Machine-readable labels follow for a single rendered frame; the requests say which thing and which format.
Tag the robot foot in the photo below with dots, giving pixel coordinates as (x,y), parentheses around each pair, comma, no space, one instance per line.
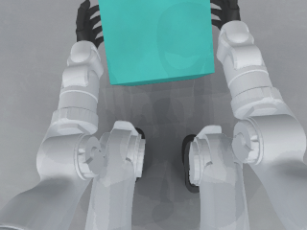
(142,137)
(185,149)

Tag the carton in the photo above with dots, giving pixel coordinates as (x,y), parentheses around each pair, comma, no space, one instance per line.
(155,41)

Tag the right robot forearm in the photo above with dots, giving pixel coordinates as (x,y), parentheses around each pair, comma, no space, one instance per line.
(246,75)

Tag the robot left hand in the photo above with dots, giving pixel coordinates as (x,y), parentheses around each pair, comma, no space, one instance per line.
(85,31)

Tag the left robot upper arm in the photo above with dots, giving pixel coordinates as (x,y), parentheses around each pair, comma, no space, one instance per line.
(66,164)

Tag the right robot upper arm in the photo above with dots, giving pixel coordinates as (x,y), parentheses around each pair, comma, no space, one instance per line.
(274,146)

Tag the right robot foot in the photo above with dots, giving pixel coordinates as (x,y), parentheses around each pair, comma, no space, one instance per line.
(185,149)

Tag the left robot foot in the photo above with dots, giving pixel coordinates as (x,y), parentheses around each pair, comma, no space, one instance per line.
(142,137)

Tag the left robot forearm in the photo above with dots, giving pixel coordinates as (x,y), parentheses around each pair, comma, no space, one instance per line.
(79,93)

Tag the robot right hand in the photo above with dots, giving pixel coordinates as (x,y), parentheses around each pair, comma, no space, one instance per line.
(230,11)

